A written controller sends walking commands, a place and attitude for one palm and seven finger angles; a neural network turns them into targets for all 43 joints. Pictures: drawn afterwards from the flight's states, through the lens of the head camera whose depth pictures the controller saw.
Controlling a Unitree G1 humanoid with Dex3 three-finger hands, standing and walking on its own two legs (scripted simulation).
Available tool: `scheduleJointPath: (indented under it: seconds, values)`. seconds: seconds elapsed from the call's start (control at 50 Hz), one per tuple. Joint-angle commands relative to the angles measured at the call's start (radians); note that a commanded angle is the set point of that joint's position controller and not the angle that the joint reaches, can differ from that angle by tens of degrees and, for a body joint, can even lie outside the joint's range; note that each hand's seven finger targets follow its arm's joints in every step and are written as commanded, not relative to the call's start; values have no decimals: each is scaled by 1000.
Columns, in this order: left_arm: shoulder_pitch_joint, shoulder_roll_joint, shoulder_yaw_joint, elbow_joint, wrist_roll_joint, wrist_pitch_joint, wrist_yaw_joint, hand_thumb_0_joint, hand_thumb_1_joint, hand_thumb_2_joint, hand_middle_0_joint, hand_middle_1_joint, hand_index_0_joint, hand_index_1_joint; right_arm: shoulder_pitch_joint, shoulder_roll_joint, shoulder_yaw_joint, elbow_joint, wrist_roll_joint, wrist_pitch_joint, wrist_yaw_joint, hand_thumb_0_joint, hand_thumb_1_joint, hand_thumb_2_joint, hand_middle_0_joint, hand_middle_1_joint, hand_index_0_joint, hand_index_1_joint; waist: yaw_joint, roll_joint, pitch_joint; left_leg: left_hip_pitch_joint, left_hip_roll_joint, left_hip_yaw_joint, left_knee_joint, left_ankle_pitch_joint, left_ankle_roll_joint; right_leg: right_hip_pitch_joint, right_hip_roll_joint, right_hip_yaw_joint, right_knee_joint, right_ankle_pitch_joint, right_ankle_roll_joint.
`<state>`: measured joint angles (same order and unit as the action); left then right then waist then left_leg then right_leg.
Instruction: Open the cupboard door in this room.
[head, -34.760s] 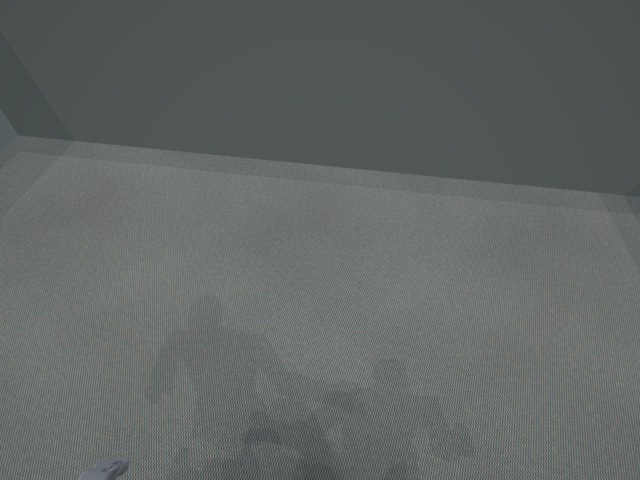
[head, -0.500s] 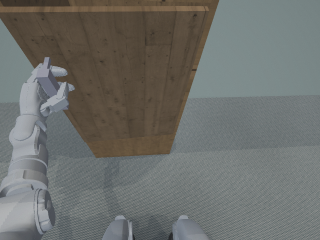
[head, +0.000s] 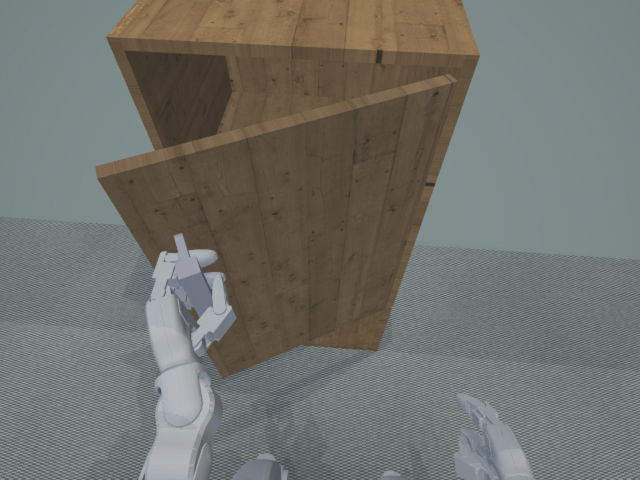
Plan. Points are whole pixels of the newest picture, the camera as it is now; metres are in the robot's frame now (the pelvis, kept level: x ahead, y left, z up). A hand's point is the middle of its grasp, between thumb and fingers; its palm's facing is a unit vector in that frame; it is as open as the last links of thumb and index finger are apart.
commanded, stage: pull the door open along its arc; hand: left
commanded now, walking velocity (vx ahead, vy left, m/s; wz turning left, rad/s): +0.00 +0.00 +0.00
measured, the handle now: (197, 281) +0.34 +0.18 +0.05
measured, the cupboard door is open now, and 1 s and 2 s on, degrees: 29 46 47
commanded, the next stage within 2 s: open thumb and fingers to let go in 0.28 s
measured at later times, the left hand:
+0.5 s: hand (282, 380) +0.22 +0.06 +0.06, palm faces +0.38 -0.92 -0.01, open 6.2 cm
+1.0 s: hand (278, 375) +0.23 +0.06 +0.06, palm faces +0.37 -0.93 +0.00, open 13.5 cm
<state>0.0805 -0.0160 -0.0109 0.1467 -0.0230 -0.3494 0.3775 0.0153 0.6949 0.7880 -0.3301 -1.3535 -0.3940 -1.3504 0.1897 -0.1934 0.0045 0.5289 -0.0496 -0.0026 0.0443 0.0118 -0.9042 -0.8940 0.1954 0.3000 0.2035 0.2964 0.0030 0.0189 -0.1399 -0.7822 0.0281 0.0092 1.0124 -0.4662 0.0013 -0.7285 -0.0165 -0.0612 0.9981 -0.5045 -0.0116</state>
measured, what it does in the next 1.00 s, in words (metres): stands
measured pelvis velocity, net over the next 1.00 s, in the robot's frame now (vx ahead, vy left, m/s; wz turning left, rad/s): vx -0.01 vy -0.03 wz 0.04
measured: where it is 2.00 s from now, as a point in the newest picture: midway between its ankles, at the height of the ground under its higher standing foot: outside the picture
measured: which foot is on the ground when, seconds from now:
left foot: down 0.00-1.00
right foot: down 0.00-1.00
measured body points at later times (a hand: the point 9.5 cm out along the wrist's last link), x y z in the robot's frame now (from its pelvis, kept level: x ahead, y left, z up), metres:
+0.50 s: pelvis -0.01 -0.04 -0.01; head +0.02 -0.05 +0.44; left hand +0.20 +0.11 +0.06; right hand +0.19 -0.24 -0.10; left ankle +0.02 +0.12 -0.67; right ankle -0.01 -0.11 -0.67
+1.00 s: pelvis -0.01 -0.03 -0.01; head +0.02 -0.05 +0.44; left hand +0.20 +0.11 +0.06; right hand +0.18 -0.24 -0.10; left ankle +0.02 +0.12 -0.67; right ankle -0.01 -0.11 -0.67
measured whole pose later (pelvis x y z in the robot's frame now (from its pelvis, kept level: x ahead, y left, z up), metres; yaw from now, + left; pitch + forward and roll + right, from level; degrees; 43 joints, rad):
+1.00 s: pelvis -0.01 -0.03 -0.01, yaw +2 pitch +11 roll +1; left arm 0.37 -0.06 -0.23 -0.05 0.08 -0.33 0.47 -0.01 -0.41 0.34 -0.32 -1.09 -0.35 -1.09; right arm 0.22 -0.19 0.01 0.52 -0.07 -0.06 0.00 0.02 -0.90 -0.89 0.20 0.30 0.20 0.30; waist 0.00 0.03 -0.14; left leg -0.77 0.03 -0.04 1.03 -0.45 -0.04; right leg -0.72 -0.01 -0.10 1.05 -0.53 -0.06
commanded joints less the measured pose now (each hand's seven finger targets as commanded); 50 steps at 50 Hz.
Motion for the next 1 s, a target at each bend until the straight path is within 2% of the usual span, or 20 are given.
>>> scheduleJointPath:
  seconds: [0.0,0.06,0.18,0.24,0.28,0.34,0.36,0.42,0.44,0.46,0.56,0.62,0.66,0.72,0.76,0.8,0.86,0.9,0.94,0.98]
  values:
    - [-97,-23,-123,-297,81,-47,69,0,900,900,-400,-1350,-400,-1350,-4,-111,-42,-132,-4,-37,-22,0,-900,-900,200,300,200,300,-30,-21,-229,215,-20,-25,-134,269,5,126,29,-5,-139,334,-14]
    - [-37,-57,-190,-346,117,-42,85,0,900,900,-400,-1350,-400,-1350,-19,-98,-38,-145,-10,-46,-30,0,-900,-900,200,300,200,300,-32,-23,-230,220,-22,-29,-132,247,10,129,24,0,-149,321,-15]
    - [170,-123,-301,-432,146,-35,103,0,900,900,-400,-1350,-400,-1350,-46,-79,-24,-177,-12,-77,-26,0,-900,-900,200,300,200,300,-24,-47,-194,188,-31,-31,-121,231,16,151,15,9,-158,323,-17]
    - [308,-114,-303,-464,160,-36,100,0,900,900,-400,-1350,-400,-1350,-54,-73,-20,-190,-14,-93,-25,0,-900,-900,200,300,200,300,-6,-65,-190,163,-36,-30,-109,227,17,161,14,17,-153,330,-18]
    - [384,-119,-303,-497,146,-38,95,0,900,900,-400,-1350,-400,-1350,-60,-67,-14,-202,-10,-102,-22,0,-900,-900,200,300,200,300,5,-48,-171,153,-41,-27,-106,218,16,163,16,15,-153,324,-19]
    - [294,-98,-266,-482,129,-37,109,0,900,900,-400,-1350,-400,-1350,-73,-70,-13,-191,-16,-109,-31,0,-900,-900,200,300,200,300,-14,-73,-128,112,-45,-31,-76,162,16,115,8,44,-172,264,-9]
    - [191,-72,-239,-467,135,-42,124,0,900,900,-400,-1350,-400,-1350,-69,-72,-13,-173,-21,-109,-37,0,-900,-900,200,300,200,300,-27,-82,-116,96,-46,-35,-63,140,14,91,3,55,-175,225,-6]
    - [229,-56,-199,-437,132,-51,132,0,690,810,-385,-1327,-385,-1327,-70,-65,-19,-169,-21,-116,-45,0,-900,-900,200,300,200,300,-5,-98,-150,86,-50,-31,-49,138,13,116,-8,97,-200,208,-2]
    - [225,-70,-212,-434,125,-51,126,0,620,780,-380,-1320,-380,-1320,-68,-63,-18,-168,-20,-117,-45,0,-900,-900,200,300,200,300,-8,-97,-163,88,-53,-27,-47,139,14,126,-17,105,-203,230,4]
    - [213,-46,-189,-430,120,-52,123,0,550,750,-375,-1313,-375,-1313,-62,-65,-20,-166,-18,-115,-48,0,-900,-900,200,300,200,300,-8,-107,-157,81,-52,-29,-49,136,13,132,-20,112,-208,230,5]
    - [172,-39,-189,-415,107,-48,99,0,200,600,-350,-1275,-350,-1275,-57,-70,-21,-160,-18,-111,-54,0,-900,-900,200,300,200,300,-16,-119,-159,75,-51,-31,-51,132,15,153,-38,141,-232,248,17]
    - [203,-40,-186,-414,100,-49,86,0,-10,510,-335,-1253,-335,-1253,-53,-73,-25,-166,-15,-109,-54,0,-900,-900,200,300,200,300,-11,-125,-173,81,-48,-32,-59,147,16,170,-34,130,-223,275,14]
    - [177,-45,-193,-411,95,-52,82,0,-150,450,-325,-1237,-325,-1237,-56,-75,-21,-165,-15,-106,-52,0,-900,-900,200,300,200,300,-18,-102,-150,83,-48,-32,-62,136,16,144,-32,121,-218,257,13]
    - [189,-63,-212,-418,103,-57,87,0,-360,360,-310,-1215,-310,-1215,-52,-78,-26,-171,-16,-109,-50,0,-900,-900,200,300,200,300,-17,-89,-171,97,-46,-34,-64,153,18,143,-23,103,-200,274,8]
    - [185,-51,-199,-410,102,-56,92,0,-500,300,-300,-1200,-300,-1200,-49,-79,-25,-169,-17,-109,-50,0,-900,-900,200,300,200,300,-18,-111,-172,90,-47,-31,-61,143,17,138,-25,103,-200,267,12]
    - [194,-51,-197,-406,105,-56,92,0,-500,300,-300,-1200,-300,-1200,-52,-79,-25,-173,-16,-108,-50,0,-900,-900,200,300,200,300,-12,-108,-159,82,-49,-30,-63,137,16,136,-25,105,-203,246,10]
    - [170,-42,-187,-409,109,-54,101,0,-500,300,-275,-1050,-275,-1050,-50,-79,-27,-170,-17,-107,-52,0,-900,-900,200,300,200,300,-14,-108,-171,92,-47,-28,-62,139,18,125,-20,94,-198,231,6]
    - [176,-64,-213,-418,113,-52,103,0,-500,300,-258,-950,-258,-950,-53,-77,-24,-177,-15,-107,-51,0,-900,-900,200,300,200,300,-12,-94,-170,97,-49,-29,-65,136,19,119,-16,88,-193,223,4]
    - [212,-54,-194,-400,110,-45,106,0,-500,300,-242,-850,-242,-850,-52,-76,-25,-177,-16,-106,-51,0,-900,-900,200,300,200,300,-3,-104,-172,96,-47,-28,-69,145,17,130,-13,82,-190,235,1]
    - [183,-68,-213,-415,113,-43,107,0,-500,300,-225,-750,-225,-750,-55,-77,-22,-179,-15,-104,-51,0,-900,-900,200,300,200,300,-10,-92,-163,107,-47,-28,-74,144,19,114,-7,67,-184,225,-1]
